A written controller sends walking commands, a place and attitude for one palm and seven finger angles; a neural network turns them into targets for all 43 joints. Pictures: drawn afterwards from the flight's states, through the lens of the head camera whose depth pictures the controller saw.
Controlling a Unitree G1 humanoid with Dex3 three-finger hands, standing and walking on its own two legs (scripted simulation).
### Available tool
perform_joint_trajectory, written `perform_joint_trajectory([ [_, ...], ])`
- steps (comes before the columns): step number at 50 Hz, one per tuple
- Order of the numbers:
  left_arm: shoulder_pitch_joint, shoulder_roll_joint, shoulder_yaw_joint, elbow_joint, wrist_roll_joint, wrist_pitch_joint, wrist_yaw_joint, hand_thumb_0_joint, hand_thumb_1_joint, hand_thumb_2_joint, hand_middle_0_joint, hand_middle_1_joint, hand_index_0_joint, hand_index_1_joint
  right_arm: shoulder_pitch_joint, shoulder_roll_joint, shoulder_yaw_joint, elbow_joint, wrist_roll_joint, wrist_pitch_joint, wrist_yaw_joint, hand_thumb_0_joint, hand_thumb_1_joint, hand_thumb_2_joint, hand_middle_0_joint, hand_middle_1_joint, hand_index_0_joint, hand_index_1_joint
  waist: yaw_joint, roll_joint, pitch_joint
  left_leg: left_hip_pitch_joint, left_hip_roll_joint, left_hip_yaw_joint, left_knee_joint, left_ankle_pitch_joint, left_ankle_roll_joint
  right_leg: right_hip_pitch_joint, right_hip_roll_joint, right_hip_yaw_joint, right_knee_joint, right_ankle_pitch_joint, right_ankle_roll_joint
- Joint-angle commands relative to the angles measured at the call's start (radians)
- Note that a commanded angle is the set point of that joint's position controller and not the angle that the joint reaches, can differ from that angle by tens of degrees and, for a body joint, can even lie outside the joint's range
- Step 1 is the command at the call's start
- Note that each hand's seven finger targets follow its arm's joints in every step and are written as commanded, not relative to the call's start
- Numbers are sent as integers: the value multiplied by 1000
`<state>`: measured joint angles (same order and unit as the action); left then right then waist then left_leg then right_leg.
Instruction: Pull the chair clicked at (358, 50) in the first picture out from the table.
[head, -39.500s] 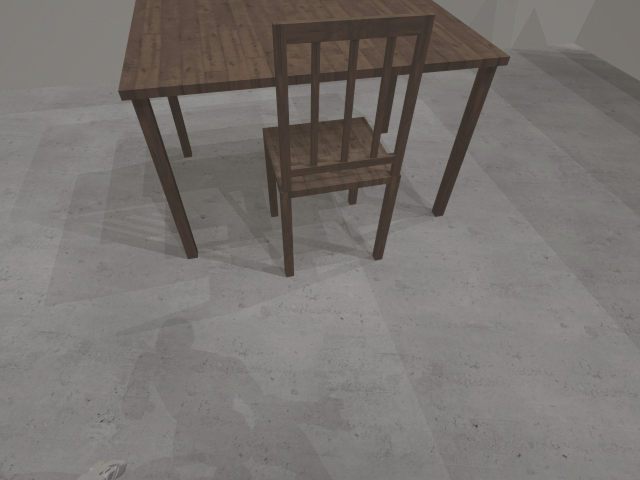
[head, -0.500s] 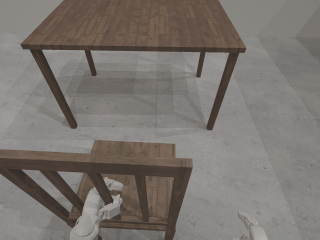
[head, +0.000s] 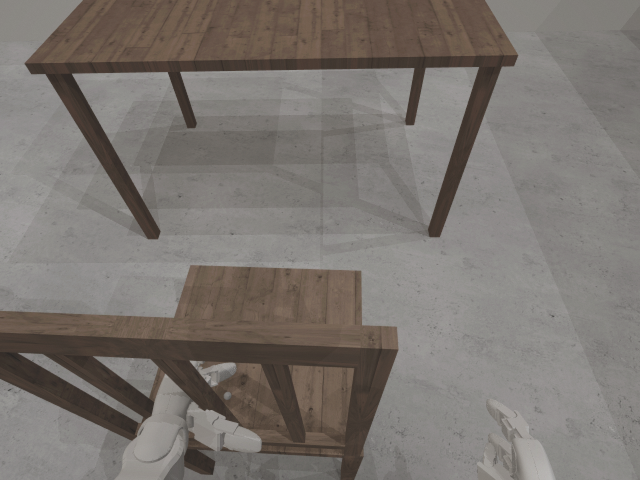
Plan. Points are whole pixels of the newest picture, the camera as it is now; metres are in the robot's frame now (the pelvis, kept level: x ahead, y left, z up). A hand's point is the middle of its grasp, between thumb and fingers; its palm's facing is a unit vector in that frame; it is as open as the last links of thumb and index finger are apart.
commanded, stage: open the thumb and straighten the fingers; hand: left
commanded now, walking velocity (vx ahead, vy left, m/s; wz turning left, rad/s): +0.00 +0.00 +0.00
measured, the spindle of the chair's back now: (211, 404) +0.22 +0.15 -0.03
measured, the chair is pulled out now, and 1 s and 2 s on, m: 0.63 0.63 0.61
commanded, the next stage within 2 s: draw the fingers out of the gap in 0.18 s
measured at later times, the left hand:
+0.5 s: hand (206, 420) +0.21 +0.15 -0.04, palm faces +0.01 -0.99 -0.13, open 17.4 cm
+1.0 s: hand out of the picture +0.13 +0.15 -0.04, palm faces +0.01 -0.99 -0.12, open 17.5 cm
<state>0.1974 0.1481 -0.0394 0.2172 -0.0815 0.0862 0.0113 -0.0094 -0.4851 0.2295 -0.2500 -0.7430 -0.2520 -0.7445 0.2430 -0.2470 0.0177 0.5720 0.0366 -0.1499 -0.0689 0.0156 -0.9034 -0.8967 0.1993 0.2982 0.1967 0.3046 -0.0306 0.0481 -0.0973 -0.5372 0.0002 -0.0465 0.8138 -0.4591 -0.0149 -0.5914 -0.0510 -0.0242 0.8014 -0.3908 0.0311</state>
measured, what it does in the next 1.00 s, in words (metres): stands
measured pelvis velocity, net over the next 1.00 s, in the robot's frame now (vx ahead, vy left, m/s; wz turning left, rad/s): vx -0.01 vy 0.01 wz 0.02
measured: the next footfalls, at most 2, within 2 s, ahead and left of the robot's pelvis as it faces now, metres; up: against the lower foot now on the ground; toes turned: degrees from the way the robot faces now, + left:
none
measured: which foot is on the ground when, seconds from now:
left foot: down 0.00-1.00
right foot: down 0.00-1.00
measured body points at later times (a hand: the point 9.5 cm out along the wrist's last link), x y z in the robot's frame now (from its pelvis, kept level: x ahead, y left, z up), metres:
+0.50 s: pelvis +0.01 +0.00 -0.01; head +0.06 +0.00 +0.44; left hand +0.20 +0.21 -0.03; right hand +0.18 -0.24 -0.09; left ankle -0.03 +0.13 -0.70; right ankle +0.00 -0.14 -0.70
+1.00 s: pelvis -0.01 +0.01 -0.03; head +0.02 +0.01 +0.42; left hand +0.12 +0.20 -0.03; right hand +0.18 -0.22 -0.09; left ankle -0.03 +0.13 -0.70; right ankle +0.00 -0.14 -0.70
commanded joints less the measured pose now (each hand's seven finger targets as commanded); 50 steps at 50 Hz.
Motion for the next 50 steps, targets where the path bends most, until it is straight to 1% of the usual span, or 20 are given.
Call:
perform_joint_trajectory([
  [1, -96, 142, 99, -204, 21, -25, 26, 0, -550, 200, -25, -73, -25, -73, -30, -125, -48, -161, -5, -37, -20, 0, -900, -900, 200, 300, 200, 300, -6, -66, -187, 19, 9, 39, -76, 359, 29, 163, 2, -51, -51, 340, -35],
  [2, -56, 142, 101, -225, 22, -21, 24, 0, -550, 200, 0, 0, 0, 0, -27, -121, -51, -170, -3, -38, -19, 0, -900, -900, 200, 300, 200, 300, -1, -43, -210, 29, 9, 42, -66, 380, 29, 168, 0, -49, -45, 355, -36],
  [4, -52, 106, 60, -265, 17, -10, 19, 0, -550, 200, 0, 0, 0, 0, -26, -120, -48, -179, -2, -38, -19, 0, -900, -900, 200, 300, 200, 300, -11, -35, -225, 38, 9, 42, -51, 404, 30, 169, -1, -51, -40, 385, -35],
  [7, -19, 102, 44, -331, 7, -5, 8, 0, -550, 200, 0, 0, 0, 0, -20, -122, -51, -186, -4, -48, -25, 0, -900, -900, 200, 300, 200, 300, -18, -13, -276, 64, 12, 35, -27, 467, 31, 179, -2, -57, -24, 436, -35],
  [9, 9, 89, 24, -353, 1, -3, 1, 0, -550, 200, 0, 0, 0, 0, -15, -123, -51, -187, -3, -54, -27, 0, -900, -900, 200, 300, 200, 300, -25, -35, -279, 66, 14, 30, -17, 483, 31, 176, -2, -64, -19, 454, -33],
  [13, 98, 102, 41, -338, 6, 18, 1, 0, -550, 200, 0, 0, 0, 0, -17, -124, -55, -190, -4, -50, -29, 0, -900, -900, 200, 300, 200, 300, -24, -83, -240, 22, 14, 26, -8, 467, 31, 161, 0, -70, -12, 456, -31],
  [14, 25, 180, 121, -303, 12, 22, 9, 0, -550, 200, 0, 0, 0, 0, -8, -133, -56, -174, -6, -38, -35, 0, -900, -900, 200, 300, 200, 300, -29, -97, -219, -12, 8, 28, -2, 427, 30, 146, 3, -66, -9, 441, -30],
  [16, 61, 186, 130, -328, 17, 24, 5, 0, -550, 200, 0, 0, 0, 0, -16, -125, -57, -189, -8, -29, -34, 0, -900, -900, 200, 300, 200, 300, -13, -65, -218, -22, 3, 33, -7, 402, 30, 150, 0, -62, -8, 415, -34],
  [17, 145, 170, 130, -326, 16, 27, 3, 0, -550, 200, 0, 0, 0, 0, -27, -113, -59, -201, -5, -27, -32, 0, -900, -900, 200, 300, 200, 300, 6, -52, -231, -22, 2, 38, -9, 406, 29, 164, -1, -60, -7, 408, -37],
  [18, 167, 157, 112, -350, 15, 28, 0, 0, -550, 200, 0, 0, 0, 0, -33, -110, -57, -211, -3, -26, -32, 0, -900, -900, 200, 300, 200, 300, 3, -58, -233, -20, 3, 40, -6, 408, 30, 167, -1, -59, -7, 414, -37],
  [20, 186, 153, 98, -425, 10, 21, -3, 0, -550, 200, 0, 0, 0, 0, -38, -103, -57, -223, -1, -29, -31, 0, -900, -900, 200, 300, 200, 300, 5, 25, -256, 3, 3, 38, -2, 446, 29, 175, -4, -59, -3, 428, -45],
  [23, 302, 120, 65, -483, 3, 15, -7, 0, -550, 200, 0, 0, 0, 0, -40, -93, -62, -230, 3, -38, -31, 0, -900, -900, 200, 300, 200, 300, 0, -3, -255, 17, 13, 27, 8, 486, 28, 159, -1, -68, 2, 434, -40],
  [28, 385, 107, 50, -482, 22, 27, 8, 0, -550, 200, 0, 0, 0, 0, -53, -88, -67, -239, 1, -29, -33, 0, -900, -900, 200, 300, 200, 300, -6, -65, -181, -48, 10, 15, 7, 385, 28, 95, 9, -84, 9, 329, -37],
  [32, 390, 107, 17, -559, 33, 11, 13, 0, -550, 200, 0, 0, 0, 0, -54, -89, -59, -255, -1, -38, -40, 0, -900, -900, 200, 300, 200, 300, -10, -7, -161, -53, 3, 6, 9, 319, 29, 50, 10, -84, 14, 230, -42],
  [36, 381, 142, 46, -596, 37, -5, 23, 0, -550, 200, 0, 0, 0, 0, -47, -89, -58, -253, -2, -41, -52, 0, -900, -900, 200, 300, 200, 300, -13, -15, -165, -66, 0, -1, 21, 278, 29, 22, 16, -82, 19, 176, -43],
  [37, 394, 117, 14, -611, 40, -9, 20, 0, -550, 200, 0, 0, 0, 0, -50, -86, -53, -260, -3, -45, -50, 0, -900, -900, 200, 300, 200, 300, -13, 16, -164, -61, -1, -4, 18, 276, 27, 13, 15, -86, 25, 162, -46],
  [39, 416, 102, -9, -631, 39, -9, 18, 0, -550, 200, 0, 0, 0, 0, -54, -85, -53, -268, -1, -49, -51, 0, -900, -900, 200, 300, 200, 300, -13, 6, -181, -58, -1, -6, 26, 273, 27, 10, 14, -86, 30, 156, -43],
  [43, 502, 82, -35, -632, 37, 11, 10, 0, -550, 200, 0, 0, 0, 0, -71, -83, -52, -279, 2, -51, -49, 0, -900, -900, 200, 300, 200, 300, -5, -1, -162, -80, 2, -15, 19, 235, 24, 0, 15, -92, 30, 113, -45],
  [44, 521, 76, -40, -630, 35, 18, 8, 0, -550, 200, 0, 0, 0, 0, -74, -82, -53, -283, 3, -51, -49, 0, -900, -900, 200, 300, 200, 300, -6, -26, -154, -93, 1, -14, 21, 215, 27, 0, 15, -91, 26, 100, -43],
  [50, 595, 117, -1, -669, 59, 33, 26, 0, -550, 200, 0, 0, 0, 0, -83, -74, -59, -303, 4, -38, -53, 0, -900, -900, 200, 300, 200, 300, 18, -42, -131, -141, -4, -10, 22, 173, 29, -5, 19, -85, 28, 58, -51],
])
